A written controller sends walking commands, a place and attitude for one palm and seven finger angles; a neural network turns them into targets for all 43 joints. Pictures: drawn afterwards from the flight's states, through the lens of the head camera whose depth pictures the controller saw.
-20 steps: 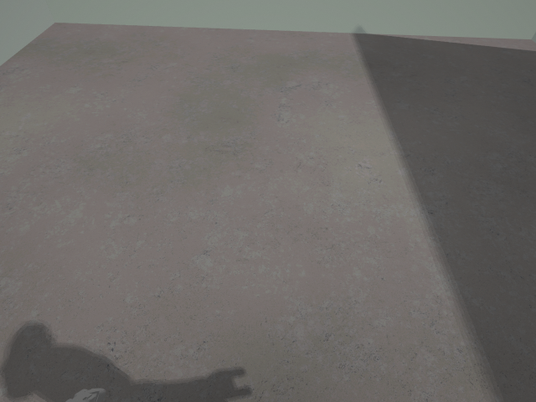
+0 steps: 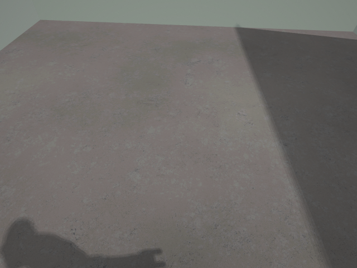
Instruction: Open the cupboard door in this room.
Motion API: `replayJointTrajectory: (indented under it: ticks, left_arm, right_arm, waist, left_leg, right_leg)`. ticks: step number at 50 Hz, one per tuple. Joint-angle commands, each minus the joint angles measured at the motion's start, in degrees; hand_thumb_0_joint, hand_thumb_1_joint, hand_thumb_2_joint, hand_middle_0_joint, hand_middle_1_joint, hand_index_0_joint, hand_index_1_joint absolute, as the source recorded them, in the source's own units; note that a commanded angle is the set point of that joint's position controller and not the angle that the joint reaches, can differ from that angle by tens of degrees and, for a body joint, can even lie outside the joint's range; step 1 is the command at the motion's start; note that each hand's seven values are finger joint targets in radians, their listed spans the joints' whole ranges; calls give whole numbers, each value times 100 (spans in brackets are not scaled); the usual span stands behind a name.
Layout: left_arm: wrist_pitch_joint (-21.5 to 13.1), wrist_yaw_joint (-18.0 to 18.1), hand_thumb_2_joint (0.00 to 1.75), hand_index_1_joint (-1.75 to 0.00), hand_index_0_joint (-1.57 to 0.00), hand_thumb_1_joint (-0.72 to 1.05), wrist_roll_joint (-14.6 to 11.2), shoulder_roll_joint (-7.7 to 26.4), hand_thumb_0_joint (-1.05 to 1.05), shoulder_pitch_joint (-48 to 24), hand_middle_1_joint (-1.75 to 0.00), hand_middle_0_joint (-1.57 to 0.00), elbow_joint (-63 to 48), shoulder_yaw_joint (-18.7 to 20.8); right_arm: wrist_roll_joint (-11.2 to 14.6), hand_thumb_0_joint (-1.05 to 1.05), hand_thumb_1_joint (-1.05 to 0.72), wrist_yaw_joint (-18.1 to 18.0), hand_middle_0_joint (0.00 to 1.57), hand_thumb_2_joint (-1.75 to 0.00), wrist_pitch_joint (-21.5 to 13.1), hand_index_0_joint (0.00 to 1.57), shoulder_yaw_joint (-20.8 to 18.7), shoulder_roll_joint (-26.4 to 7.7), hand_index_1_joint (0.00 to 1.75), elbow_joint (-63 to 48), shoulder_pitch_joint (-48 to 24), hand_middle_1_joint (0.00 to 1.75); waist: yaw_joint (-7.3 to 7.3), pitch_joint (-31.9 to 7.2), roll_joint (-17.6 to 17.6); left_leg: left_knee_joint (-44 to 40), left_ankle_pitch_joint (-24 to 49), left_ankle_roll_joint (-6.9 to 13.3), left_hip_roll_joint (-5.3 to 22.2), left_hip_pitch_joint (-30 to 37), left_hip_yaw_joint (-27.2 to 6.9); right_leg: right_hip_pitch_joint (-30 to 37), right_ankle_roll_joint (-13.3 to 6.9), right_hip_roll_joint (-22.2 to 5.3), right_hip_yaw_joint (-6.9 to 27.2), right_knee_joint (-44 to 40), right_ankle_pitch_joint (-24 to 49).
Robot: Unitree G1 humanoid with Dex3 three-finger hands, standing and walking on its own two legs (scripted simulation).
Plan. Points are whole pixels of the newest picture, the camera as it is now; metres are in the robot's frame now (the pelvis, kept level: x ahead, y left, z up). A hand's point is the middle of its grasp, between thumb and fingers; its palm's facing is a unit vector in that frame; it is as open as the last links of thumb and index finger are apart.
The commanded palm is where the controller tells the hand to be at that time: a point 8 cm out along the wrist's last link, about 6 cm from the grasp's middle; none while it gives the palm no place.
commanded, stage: stand and wait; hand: left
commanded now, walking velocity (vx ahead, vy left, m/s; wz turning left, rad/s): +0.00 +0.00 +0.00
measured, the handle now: out of the picture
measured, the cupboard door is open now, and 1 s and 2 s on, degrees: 0 0 0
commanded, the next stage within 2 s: turn or walk to find it in 0.50 s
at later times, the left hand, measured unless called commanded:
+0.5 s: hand out of the picture +0.06 +0.24 -0.15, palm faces -0.04 -0.94 -0.33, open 7.4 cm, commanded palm none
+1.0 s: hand out of the picture +0.03 +0.21 -0.18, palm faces +0.13 -0.96 -0.24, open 7.4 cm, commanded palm none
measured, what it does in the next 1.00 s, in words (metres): lifts its right foot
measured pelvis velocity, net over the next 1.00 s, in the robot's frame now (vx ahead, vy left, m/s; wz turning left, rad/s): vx -0.03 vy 0.00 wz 0.14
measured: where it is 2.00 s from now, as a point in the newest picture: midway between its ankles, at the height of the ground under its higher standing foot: outside the picture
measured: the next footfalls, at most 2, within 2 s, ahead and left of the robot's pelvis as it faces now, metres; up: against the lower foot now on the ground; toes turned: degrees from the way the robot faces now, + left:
right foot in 1.14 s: +0.00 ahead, -0.13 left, +0.00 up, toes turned +12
left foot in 1.52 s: -0.09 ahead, +0.11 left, +0.00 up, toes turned +29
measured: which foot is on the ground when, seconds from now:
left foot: down 0.00-1.00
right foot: down 0.00-0.86, up 0.88-1.00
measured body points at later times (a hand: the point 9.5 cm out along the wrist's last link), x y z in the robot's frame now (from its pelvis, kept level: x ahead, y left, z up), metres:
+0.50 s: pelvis -0.01 -0.01 +0.00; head -0.01 -0.01 +0.45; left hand +0.07 +0.29 -0.13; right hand +0.05 -0.31 -0.13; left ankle +0.00 +0.12 -0.74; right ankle +0.00 -0.13 -0.74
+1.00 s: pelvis -0.03 +0.00 -0.01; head +0.00 +0.01 +0.44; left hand +0.02 +0.26 -0.16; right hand +0.05 -0.23 -0.16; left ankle +0.00 +0.12 -0.74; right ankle -0.04 -0.13 -0.70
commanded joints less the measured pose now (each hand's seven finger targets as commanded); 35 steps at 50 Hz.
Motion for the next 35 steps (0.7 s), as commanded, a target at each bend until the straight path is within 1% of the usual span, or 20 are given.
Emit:
replayJointTrajectory:
  ticks: [1,2,3,4,6,10,12,17,21,23,24,27,28,31,32,33,34,35]
  left_arm:
    - [-183,84,90,-30,-20,90,12,1238,0,-318,-30,-20,-342,312]
    - [-185,82,90,-30,-20,90,10,1241,0,-295,-30,-20,-318,301]
    - [-188,80,90,-30,-20,90,10,1243,0,-299,-30,-20,-291,305]
    - [-186,79,90,-30,-20,90,8,1244,0,-295,-30,-20,-271,301]
    - [-190,78,90,-30,-20,90,8,1265,0,-293,-30,-20,-247,305]
    - [-194,71,90,-30,-20,90,5,1276,0,-257,-30,-20,-180,295]
    - [-190,68,90,-30,-20,90,5,1277,0,-274,-30,-20,-152,291]
    - [-178,59,90,-30,-20,90,12,1279,0,-261,-30,-20,-130,290]
    - [-191,61,90,-30,-20,90,12,1298,0,-272,-30,-20,-122,288]
    - [-196,60,90,-30,-20,90,13,1290,0,-271,-30,-20,-120,287]
    - [-199,60,90,-30,-20,90,9,1285,0,-268,-30,-20,-124,291]
    - [-184,68,90,-30,-20,90,11,1294,0,-285,-30,-20,-155,307]
    - [-171,73,90,-30,-20,90,9,1253,0,-250,-30,-20,-170,318]
    - [-49,128,90,-30,-20,90,10,870,0,-34,-30,-20,-203,276]
    - [-4,144,90,-30,-20,90,9,723,0,74,-30,-20,-215,255]
    - [24,155,90,-30,-20,90,11,680,0,159,-30,-20,-248,250]
    - [46,166,90,-30,-20,90,19,707,0,176,-30,-20,-313,270]
    - [59,177,90,-30,-20,90,26,739,0,215,-30,-20,-364,292]
  right_arm:
    - [14,0,-90,-97,20,-90,-125,20,-235,-1206,30,-332,-305,30]
    - [18,0,-90,-93,20,-90,-120,20,-230,-1208,30,-298,-310,30]
    - [17,0,-90,-93,20,-90,-122,20,-232,-1218,30,-276,-281,30]
    - [14,0,-90,-91,20,-90,-121,20,-225,-1230,30,-247,-276,30]
    - [23,0,-90,-88,20,-90,-113,20,-223,-1223,30,-203,-243,30]
    - [30,0,-90,-83,20,-90,-111,20,-211,-1250,30,-136,-200,30]
    - [22,0,-90,-81,20,-90,-104,20,-207,-1255,30,-101,-193,30]
    - [20,0,-90,-72,20,-90,-103,20,-199,-1265,30,-47,-132,30]
    - [25,0,-90,-69,20,-90,-104,20,-194,-1260,30,-34,-91,30]
    - [23,0,-90,-68,20,-90,-106,20,-197,-1255,30,-25,-110,30]
    - [22,0,-90,-71,20,-90,-114,20,-193,-1265,30,-17,-93,30]
    - [24,0,-90,-62,20,-90,-105,20,-204,-1267,30,-59,-114,30]
    - [20,0,-90,-60,20,-90,-95,20,-195,-1229,30,-80,-104,30]
    - [6,0,-90,-41,20,-90,11,20,-132,-766,30,-133,90,30]
    - [-1,0,-90,-37,20,-90,59,20,-101,-604,30,-162,157,30]
    - [-7,0,-90,-32,20,-90,96,20,-97,-516,30,-209,201,30]
    - [-8,0,-90,-29,20,-90,131,20,-106,-492,30,-266,268,30]
    - [-6,0,-90,-26,20,-90,152,20,-132,-472,30,-316,329,30]
  waist:
    - [-5,-315,60]
    - [9,-277,18]
    - [-7,-280,8]
    - [-1,-300,85]
    - [-8,-277,-6]
    - [-2,-292,40]
    - [-3,-199,16]
    - [4,-123,2]
    - [-13,-200,-17]
    - [-2,-156,-26]
    - [-10,-236,6]
    - [5,-200,54]
    - [16,-243,39]
    - [36,-254,13]
    - [47,-205,1]
    - [58,-196,-59]
    - [44,-182,-173]
    - [39,-261,-272]
  left_leg:
    - [-431,913,181,668,-18,-496]
    - [-449,838,184,669,-17,-503]
    - [-464,819,173,671,-10,-491]
    - [-487,791,171,674,-3,-499]
    - [-495,702,161,675,-28,-504]
    - [-515,653,157,687,-2,-524]
    - [-557,544,145,685,-40,-515]
    - [-626,308,149,680,-132,-549]
    - [-590,402,141,687,-84,-545]
    - [-590,449,136,688,-99,-544]
    - [-577,534,130,692,-68,-545]
    - [-529,679,150,696,-171,-595]
    - [-452,804,151,691,-223,-600]
    - [-188,900,103,636,-532,-608]
    - [-80,829,76,595,-684,-601]
    - [60,828,55,539,-792,-576]
    - [222,763,34,483,-892,-541]
    - [427,787,26,428,-915,-495]
  right_leg:
    - [66,-231,-581,540,-473,922]
    - [36,-232,-592,551,-521,845]
    - [37,-235,-589,565,-539,826]
    - [49,-241,-592,572,-555,792]
    - [42,-237,-595,583,-600,679]
    - [29,-247,-602,615,-668,576]
    - [-39,-244,-600,627,-716,436]
    - [-109,-241,-582,671,-786,75]
    - [-95,-252,-599,701,-797,153]
    - [-106,-251,-601,681,-808,213]
    - [-52,-257,-599,690,-782,308]
    - [-4,-229,-609,567,-654,440]
    - [41,-221,-629,532,-578,547]
    - [58,-145,-710,425,-337,580]
    - [9,-126,-751,440,-313,486]
    - [-25,-144,-828,476,-304,498]
    - [-75,-190,-923,518,-299,463]
    - [-94,-248,-1035,527,-276,527]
